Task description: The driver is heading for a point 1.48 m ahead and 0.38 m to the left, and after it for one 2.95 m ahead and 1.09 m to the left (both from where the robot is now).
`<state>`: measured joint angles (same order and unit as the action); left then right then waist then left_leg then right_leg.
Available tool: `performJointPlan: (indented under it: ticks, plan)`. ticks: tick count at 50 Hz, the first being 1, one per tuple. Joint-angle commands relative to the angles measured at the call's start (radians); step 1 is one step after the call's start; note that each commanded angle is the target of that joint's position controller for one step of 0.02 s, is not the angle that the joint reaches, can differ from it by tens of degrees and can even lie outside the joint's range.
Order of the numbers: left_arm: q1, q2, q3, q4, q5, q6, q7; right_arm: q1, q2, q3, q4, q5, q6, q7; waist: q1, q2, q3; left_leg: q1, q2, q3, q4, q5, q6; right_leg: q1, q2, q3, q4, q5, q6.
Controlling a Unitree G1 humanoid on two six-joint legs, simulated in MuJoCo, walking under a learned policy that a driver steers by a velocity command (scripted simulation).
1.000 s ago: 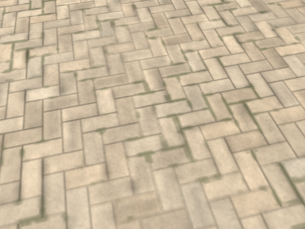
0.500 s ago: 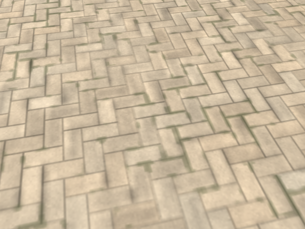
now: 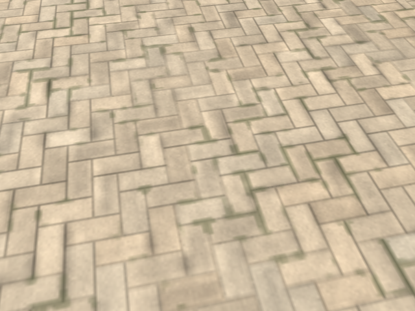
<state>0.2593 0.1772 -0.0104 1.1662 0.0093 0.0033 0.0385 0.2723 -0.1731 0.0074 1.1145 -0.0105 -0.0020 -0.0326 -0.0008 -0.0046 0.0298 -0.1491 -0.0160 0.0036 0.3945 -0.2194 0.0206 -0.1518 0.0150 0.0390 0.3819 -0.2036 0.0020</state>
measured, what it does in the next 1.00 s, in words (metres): walks ahead, turning left: left foot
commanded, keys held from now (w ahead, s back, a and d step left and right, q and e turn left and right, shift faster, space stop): no key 0.02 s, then w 0.38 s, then w+q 0.60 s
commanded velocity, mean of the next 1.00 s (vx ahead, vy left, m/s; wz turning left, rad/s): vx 0.37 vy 0.00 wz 0.23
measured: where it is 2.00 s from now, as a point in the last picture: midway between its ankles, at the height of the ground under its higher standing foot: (157, 217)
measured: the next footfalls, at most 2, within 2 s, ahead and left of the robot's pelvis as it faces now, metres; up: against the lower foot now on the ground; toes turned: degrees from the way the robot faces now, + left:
left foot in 0.74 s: +0.40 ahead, +0.06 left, +0.00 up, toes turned +12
right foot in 1.28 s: +0.77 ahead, +0.02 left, +0.00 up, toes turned +28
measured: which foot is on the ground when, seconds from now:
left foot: down 0.00-0.28, up 0.30-0.72, down 0.74-1.00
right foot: down 0.00-0.74, up 0.76-1.00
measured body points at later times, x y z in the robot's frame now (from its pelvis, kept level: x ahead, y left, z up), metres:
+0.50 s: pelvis +0.12 -0.03 +0.00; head +0.13 -0.05 +0.45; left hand +0.01 +0.19 -0.14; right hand +0.20 -0.28 -0.15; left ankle +0.15 +0.09 -0.67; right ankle +0.02 -0.11 -0.74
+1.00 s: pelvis +0.39 +0.03 +0.00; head +0.42 +0.04 +0.45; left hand +0.48 +0.30 -0.13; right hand +0.45 -0.23 -0.14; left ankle +0.36 +0.05 -0.74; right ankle +0.53 -0.13 -0.67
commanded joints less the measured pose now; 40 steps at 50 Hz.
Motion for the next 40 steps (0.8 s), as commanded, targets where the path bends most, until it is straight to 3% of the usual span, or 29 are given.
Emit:
performJointPlan:
  ticks: [1, 2, 5, 7, 8, 9, 10, 12, 13, 14, 15, 16, 17, 18, 19, 22, 25, 28, 31, 33, 35, 36, 37, 38, 39, 40]
  plan:
    - [0.057, 0.081, 0.011, -0.005, 0.0, -0.004, 0.004, 0.056, -0.086, -0.013, -0.008, 0.0, -0.006, -0.004, -0.001, 0.012, 0.039, -0.042, 0.1, -0.098, -0.085, 0.054, 0.024, -0.022, -0.081, 0.071, -0.055, 0.087, -0.03]
    - [0.068, 0.074, 0.009, -0.001, 0.001, -0.004, 0.004, 0.067, -0.084, -0.012, -0.004, -0.001, -0.005, -0.003, -0.002, 0.016, 0.017, -0.035, 0.093, -0.099, -0.096, -0.034, 0.026, -0.016, -0.07, 0.064, -0.056, 0.018, -0.032]
    - [0.067, 0.087, 0.021, -0.022, 0.012, 0.004, -0.002, 0.085, -0.137, -0.038, -0.011, -0.004, 0.012, 0.0, -0.01, 0.069, 0.07, -0.09, 0.091, -0.158, -0.115, -0.475, 0.081, -0.129, 0.004, 0.01, 0.055, -0.337, -0.063]
    - [0.029, 0.046, 0.016, -0.058, 0.026, -0.001, -0.013, 0.147, -0.149, -0.051, -0.003, -0.006, 0.018, 0.002, -0.038, 0.13, 0.134, -0.079, 0.185, -0.304, -0.192, -0.642, 0.143, -0.262, 0.032, -0.037, 0.187, -0.345, -0.067]
    - [0.02, 0.024, 0.012, -0.074, 0.033, -0.01, -0.019, 0.168, -0.159, -0.059, 0.003, -0.008, 0.017, 0.001, -0.04, 0.163, 0.14, -0.068, 0.255, -0.385, -0.236, -0.657, 0.179, -0.286, 0.024, -0.079, 0.271, -0.264, -0.064]
    - [0.005, 0.03, 0.013, -0.089, 0.035, -0.022, -0.024, 0.169, -0.155, -0.063, 0.002, -0.01, 0.013, 0.002, -0.04, 0.155, 0.143, -0.093, 0.293, -0.422, -0.262, -0.617, 0.201, -0.28, -0.005, -0.079, 0.318, -0.22, -0.064]
    - [0.009, 0.037, 0.017, -0.099, 0.03, -0.034, -0.029, 0.147, -0.159, -0.067, -0.006, -0.013, 0.007, 0.005, -0.024, 0.139, 0.134, -0.107, 0.294, -0.411, -0.261, -0.566, 0.202, -0.258, -0.016, -0.077, 0.316, -0.226, -0.068]
    - [0.088, 0.024, 0.019, -0.086, 0.019, -0.053, -0.038, 0.068, -0.161, -0.073, -0.032, -0.007, -0.002, 0.011, 0.034, 0.122, 0.118, -0.199, 0.237, -0.304, -0.204, -0.494, 0.172, -0.091, -0.001, -0.102, 0.172, -0.202, -0.084]
    - [0.182, 0.015, 0.022, -0.054, 0.011, -0.059, -0.036, 0.02, -0.154, -0.075, -0.049, -0.001, -0.005, 0.014, 0.077, 0.104, 0.115, -0.301, 0.184, -0.236, -0.137, -0.483, 0.149, 0.068, 0.029, -0.114, 0.078, -0.16, -0.093]
    - [0.272, 0.04, 0.032, -0.027, 0.012, -0.065, -0.029, -0.022, -0.129, -0.07, -0.072, -0.002, -0.013, 0.016, 0.113, 0.031, 0.121, -0.41, 0.123, -0.163, 0.002, -0.436, 0.121, 0.198, -0.007, -0.032, -0.015, -0.191, -0.101]
    - [0.388, 0.129, 0.054, -0.01, 0.021, -0.073, -0.018, -0.052, -0.045, -0.048, -0.107, 0.003, -0.026, 0.026, 0.147, -0.205, 0.074, -0.542, -0.003, 0.004, 0.326, -0.343, 0.071, 0.305, -0.241, 0.341, -0.212, -0.455, -0.147]
    - [0.449, 0.199, 0.074, 0.01, 0.014, -0.065, -0.02, -0.078, -0.069, -0.052, -0.14, -0.022, -0.033, 0.032, 0.145, -0.254, 0.11, -0.656, -0.028, 0.044, 0.523, -0.343, 0.073, 0.267, -0.383, 0.596, -0.306, -0.62, -0.217]
    - [0.358, 0.159, 0.066, -0.017, 0.019, -0.063, -0.019, -0.087, -0.104, -0.059, -0.144, -0.037, -0.039, 0.041, 0.087, -0.135, 0.172, -0.667, 0.038, -0.01, 0.635, -0.252, 0.083, 0.175, -0.383, 0.576, -0.298, -0.611, -0.237]
    - [0.279, 0.13, 0.059, -0.05, 0.016, -0.072, -0.024, -0.075, -0.088, -0.056, -0.135, -0.03, -0.049, 0.052, 0.048, -0.079, 0.18, -0.651, 0.063, -0.023, 0.659, -0.164, 0.082, 0.13, -0.339, 0.484, -0.301, -0.511, -0.22]
    - [0.235, 0.114, 0.055, -0.07, 0.013, -0.083, -0.025, -0.056, -0.077, -0.055, -0.123, -0.024, -0.058, 0.06, 0.023, -0.063, 0.163, -0.621, 0.081, -0.023, 0.656, -0.094, 0.071, 0.127, -0.293, 0.391, -0.307, -0.371, -0.2]
    - [0.264, 0.077, 0.041, -0.061, 0.01, -0.108, -0.018, -0.051, -0.079, -0.061, -0.115, -0.026, -0.051, 0.074, 0.006, -0.061, 0.099, -0.602, 0.077, 0.018, 0.657, 0.009, 0.043, 0.189, -0.224, 0.175, -0.283, 0.012, -0.168]
    - [0.327, 0.064, 0.032, -0.041, 0.014, -0.115, -0.013, -0.146, -0.057, -0.055, -0.158, -0.017, -0.039, 0.072, 0.021, -0.072, 0.099, -0.637, 0.05, 0.035, 0.625, 0.046, 0.036, 0.205, -0.206, 0.044, -0.252, 0.289, -0.154]
    - [0.306, 0.06, 0.024, -0.051, 0.015, -0.117, -0.009, -0.277, -0.036, -0.039, -0.219, -0.014, -0.038, 0.074, 0.031, -0.081, 0.127, -0.578, 0.029, 0.082, 0.437, 0.112, 0.038, 0.151, -0.188, -0.05, -0.258, 0.4, -0.143]
    - [0.313, 0.089, 0.025, -0.046, 0.013, -0.122, -0.001, -0.332, -0.04, -0.031, -0.257, -0.013, -0.037, 0.074, 0.033, -0.097, 0.125, -0.443, 0.002, 0.15, 0.275, 0.128, 0.079, 0.156, -0.21, -0.112, -0.231, 0.599, -0.13]
    - [0.295, 0.121, 0.032, -0.05, 0.01, -0.127, 0.005, -0.257, -0.075, -0.043, -0.247, -0.012, -0.041, 0.066, -0.012, -0.106, 0.065, -0.319, -0.049, 0.182, 0.241, 0.101, 0.124, 0.209, -0.225, -0.155, -0.087, 0.934, -0.112]
    - [0.264, 0.161, 0.046, -0.065, 0.012, -0.116, 0.011, -0.03, -0.12, -0.069, -0.18, -0.011, -0.053, 0.058, -0.106, -0.121, -0.067, -0.104, -0.097, 0.176, 0.199, 0.069, 0.173, 0.228, -0.238, -0.175, 0.222, 1.06, -0.105]
    - [0.246, 0.172, 0.051, -0.076, 0.009, -0.112, 0.006, 0.095, -0.151, -0.088, -0.142, -0.021, -0.058, 0.052, -0.167, -0.108, -0.125, 0.07, -0.084, 0.136, 0.128, 0.077, 0.204, 0.136, -0.221, -0.195, 0.435, 0.91, -0.097]
    - [0.238, 0.139, 0.045, -0.113, 0.012, -0.113, -0.004, 0.196, -0.233, -0.115, -0.132, -0.034, -0.054, 0.044, -0.193, -0.005, -0.204, 0.263, 0.124, -0.148, 0.101, -0.073, 0.266, -0.071, -0.165, -0.207, 0.762, 0.469, -0.085]
    - [0.285, 0.062, 0.041, -0.164, -0.011, -0.118, -0.026, 0.164, -0.297, -0.131, -0.148, -0.025, -0.04, 0.047, -0.107, 0.233, -0.296, 0.487, 0.384, -0.766, -0.062, -0.063, 0.461, -0.456, 0.065, -0.108, 1.134, -0.305, -0.038]
    - [0.155, 0.131, 0.052, -0.202, 0.007, -0.126, -0.032, 0.097, -0.27, -0.128, -0.153, 0.0, -0.032, 0.049, -0.108, 0.065, -0.204, 0.419, 0.339, -0.73, -0.143, -0.176, 0.429, -0.591, -0.007, 0.023, 1.147, -0.21, -0.063]
    - [0.072, 0.146, 0.056, -0.239, 0.004, -0.138, -0.038, 0.028, -0.222, -0.116, -0.168, 0.003, -0.035, 0.045, -0.083, 0.021, -0.087, 0.274, 0.322, -0.595, -0.169, -0.131, 0.386, -0.603, -0.055, 0.022, 1.073, -0.111, -0.068]
Keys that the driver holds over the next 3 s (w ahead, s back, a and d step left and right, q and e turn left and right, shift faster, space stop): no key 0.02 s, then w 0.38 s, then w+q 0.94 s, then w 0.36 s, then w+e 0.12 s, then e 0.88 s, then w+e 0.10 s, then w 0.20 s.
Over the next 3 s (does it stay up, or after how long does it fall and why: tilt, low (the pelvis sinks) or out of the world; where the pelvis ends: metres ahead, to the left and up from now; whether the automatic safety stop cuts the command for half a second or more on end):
stays up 0.98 0.30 0.01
